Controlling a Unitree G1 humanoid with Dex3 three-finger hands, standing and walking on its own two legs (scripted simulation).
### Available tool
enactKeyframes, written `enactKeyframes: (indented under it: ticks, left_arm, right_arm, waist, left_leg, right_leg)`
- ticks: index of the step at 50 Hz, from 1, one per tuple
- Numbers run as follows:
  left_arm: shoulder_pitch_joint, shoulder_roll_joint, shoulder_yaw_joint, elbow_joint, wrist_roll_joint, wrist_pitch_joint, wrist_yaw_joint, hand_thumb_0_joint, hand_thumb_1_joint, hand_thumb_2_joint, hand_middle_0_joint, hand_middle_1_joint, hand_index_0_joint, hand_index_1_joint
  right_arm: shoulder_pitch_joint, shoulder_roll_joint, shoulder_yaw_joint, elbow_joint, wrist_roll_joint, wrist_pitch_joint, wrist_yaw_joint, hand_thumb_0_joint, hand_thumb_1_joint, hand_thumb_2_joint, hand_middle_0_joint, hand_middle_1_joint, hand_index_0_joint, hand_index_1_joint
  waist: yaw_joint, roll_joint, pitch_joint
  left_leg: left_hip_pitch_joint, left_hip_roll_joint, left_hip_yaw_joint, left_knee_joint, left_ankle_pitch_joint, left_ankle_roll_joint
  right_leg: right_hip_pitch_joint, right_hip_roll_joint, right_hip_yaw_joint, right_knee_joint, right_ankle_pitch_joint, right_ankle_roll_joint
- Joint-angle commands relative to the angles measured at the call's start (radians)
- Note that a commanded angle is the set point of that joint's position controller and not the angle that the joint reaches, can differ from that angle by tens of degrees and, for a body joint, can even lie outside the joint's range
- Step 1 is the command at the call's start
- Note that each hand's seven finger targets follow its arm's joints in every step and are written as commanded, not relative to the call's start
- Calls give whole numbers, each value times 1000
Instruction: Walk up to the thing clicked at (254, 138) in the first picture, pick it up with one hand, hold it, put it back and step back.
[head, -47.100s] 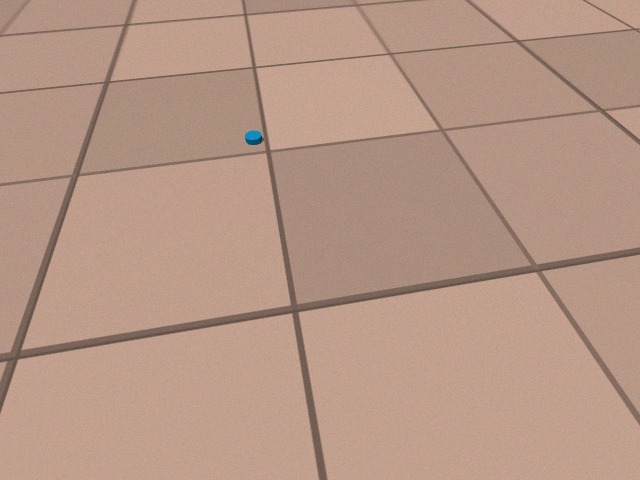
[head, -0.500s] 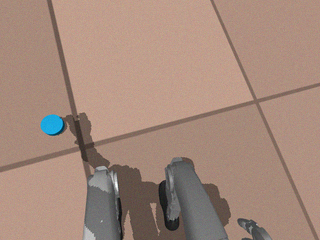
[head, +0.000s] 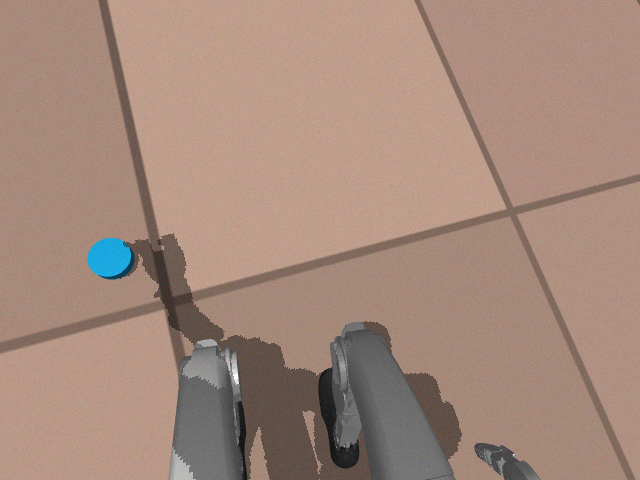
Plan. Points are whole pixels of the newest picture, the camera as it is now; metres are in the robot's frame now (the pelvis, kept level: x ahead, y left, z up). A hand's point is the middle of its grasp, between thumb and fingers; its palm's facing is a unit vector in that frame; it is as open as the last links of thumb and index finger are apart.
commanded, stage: approach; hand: left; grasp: from above
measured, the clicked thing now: (111, 258) +0.50 +0.35 -0.53
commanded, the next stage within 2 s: rest palm in 0.78 s
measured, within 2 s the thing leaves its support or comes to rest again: neither
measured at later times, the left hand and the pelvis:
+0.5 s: hand (62, 249) +0.46 +0.36 -0.30, palm faces -0.39 -0.06 -0.92, open 13.3 cm; pelvis -0.03 -0.01 -0.16, yaw -3 degrees
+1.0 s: hand (118, 245) +0.50 +0.31 -0.44, palm faces -0.42 -0.09 -0.90, open 13.9 cm; pelvis -0.01 -0.01 -0.22, yaw -7 degrees
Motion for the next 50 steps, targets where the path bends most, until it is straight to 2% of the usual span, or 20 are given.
enactKeyframes:
  ticks: [1,4,8,12,14,15,17,20,22,24,25,30,31,33,35,40,43,45,47,50]
  left_arm:
    - [-272,278,25,-81,1,-44,50,0,-387,817,-237,-886,-233,-890]
    - [-278,267,12,-23,31,-73,77,0,-395,823,-224,-912,-225,-911]
    - [-311,286,23,46,82,-110,143,0,-388,811,-215,-946,-227,-933]
    - [-378,374,82,47,148,-135,235,0,-372,793,-240,-939,-253,-926]
    - [-419,393,101,24,173,-131,290,0,-372,794,-243,-940,-257,-927]
    - [-437,412,128,15,182,-128,319,0,-382,801,-238,-945,-251,-932]
    - [-448,419,131,32,204,-109,367,0,-418,833,-222,-944,-228,-939]
    - [-484,429,134,39,230,-74,418,0,-443,859,-193,-972,-201,-965]
    - [-528,419,114,35,238,-47,436,0,-457,873,-195,-972,-198,-969]
    - [-533,417,102,77,233,-11,446,0,-471,886,-180,-988,-185,-984]
    - [-544,389,86,92,231,2,447,0,-468,883,-177,-994,-185,-986]
    - [-569,351,20,185,230,54,430,0,-485,902,-138,-1047,-157,-1028]
    - [-575,337,8,203,228,60,426,0,-474,892,-130,-1069,-157,-1042]
    - [-570,326,-17,221,229,65,417,0,-487,901,-120,-1084,-148,-1056]
    - [-562,352,-20,242,225,67,419,0,-494,903,-101,-1109,-135,-1074]
    - [-546,436,19,271,230,56,461,0,-502,904,-113,-1081,-139,-1053]
    - [-543,486,44,264,260,62,500,0,-504,905,-118,-1065,-141,-1040]
    - [-546,509,61,228,263,74,520,0,-558,964,-99,-1013,-101,-1011]
    - [-528,544,83,225,264,87,538,0,-585,989,-86,-1003,-81,-1008]
    - [-490,521,66,251,257,114,535,0,-598,1001,-79,-995,-71,-1002]
  right_arm:
    - [132,-217,-65,-22,-6,-10,-8,0,-919,-909,198,300,199,300]
    - [127,-222,-61,-20,-16,-12,0,0,-920,-909,198,300,199,300]
    - [116,-234,-54,-20,-36,-13,20,0,-921,-908,198,300,199,300]
    - [107,-243,-56,-11,-64,-3,44,0,-925,-909,198,300,198,300]
    - [103,-250,-54,-1,-76,0,59,0,-924,-909,198,300,198,300]
    - [105,-261,-60,3,-83,0,66,0,-924,-908,198,300,198,300]
    - [102,-273,-65,10,-88,-3,74,0,-923,-908,198,300,198,300]
    - [107,-280,-70,25,-93,-14,81,0,-923,-907,198,300,198,300]
    - [119,-279,-68,28,-92,-24,82,0,-926,-908,198,300,198,300]
    - [117,-280,-62,27,-92,-37,82,0,-926,-907,198,300,199,300]
    - [122,-283,-59,36,-96,-43,82,0,-927,-907,198,300,199,300]
    - [121,-293,-35,48,-99,-70,80,0,-926,-904,199,300,199,300]
    - [125,-298,-27,51,-101,-75,79,0,-925,-904,199,300,199,300]
    - [130,-301,-10,52,-105,-84,81,0,-925,-903,199,300,199,300]
    - [129,-311,8,42,-106,-92,82,0,-925,-903,199,300,199,300]
    - [124,-337,50,26,-122,-95,87,0,-926,-904,199,300,199,300]
    - [124,-350,60,7,-128,-94,92,0,-927,-904,199,300,199,300]
    - [126,-359,64,-11,-134,-100,96,0,-924,-906,198,299,198,299]
    - [104,-366,71,-18,-135,-102,97,0,-922,-906,198,299,198,299]
    - [115,-375,76,-30,-134,-110,102,0,-922,-906,198,299,198,299]
  waist:
    - [-20,228,-440]
    - [-25,206,-440]
    - [-27,226,-483]
    - [-8,264,-582]
    - [-4,321,-644]
    - [2,336,-681]
    - [-9,377,-692]
    - [-35,391,-702]
    - [-56,396,-701]
    - [-61,399,-681]
    - [-74,396,-652]
    - [-118,357,-554]
    - [-137,358,-528]
    - [-154,321,-517]
    - [-163,315,-506]
    - [-164,384,-520]
    - [-170,444,-522]
    - [-176,497,-518]
    - [-165,531,-520]
    - [-185,504,-481]
  left_leg:
    - [423,5,-52,-200,163,-11]
    - [352,-1,-47,-133,174,-3]
    - [289,-10,-38,-34,213,3]
    - [272,-14,-21,63,240,2]
    - [294,-14,-22,109,298,-9]
    - [323,-12,-38,123,315,-16]
    - [340,-9,-55,149,325,-25]
    - [289,-12,-49,207,268,-21]
    - [237,-16,-35,239,214,-15]
    - [185,-19,-25,268,150,-12]
    - [161,-18,-27,275,121,-13]
    - [22,-21,-33,349,9,-9]
    - [-1,-22,-38,360,9,-11]
    - [-35,-22,-36,400,34,-6]
    - [-54,-22,-36,427,70,-5]
    - [-1,-11,-51,467,210,-17]
    - [40,-2,-58,485,277,-25]
    - [73,5,-61,491,322,-34]
    - [81,9,-61,499,354,-35]
    - [45,12,-60,516,354,-28]
  right_leg:
    - [85,26,-4,-93,100,-73]
    - [37,27,-3,-41,106,-77]
    - [-37,28,2,49,133,-80]
    - [-68,27,2,129,147,-72]
    - [-101,23,-6,187,175,-65]
    - [-126,18,-15,219,181,-63]
    - [-187,17,-31,269,180,-61]
    - [-231,14,-42,311,151,-58]
    - [-248,13,-45,329,123,-58]
    - [-282,10,-46,348,78,-59]
    - [-304,7,-51,357,62,-57]
    - [-365,7,-75,408,0,-56]
    - [-371,5,-82,421,4,-53]
    - [-348,12,-88,433,24,-53]
    - [-321,16,-92,450,54,-52]
    - [-287,26,-112,502,148,-52]
    - [-300,32,-122,532,187,-54]
    - [-305,30,-124,549,206,-54]
    - [-295,36,-129,556,229,-55]
    - [-292,39,-129,553,235,-52]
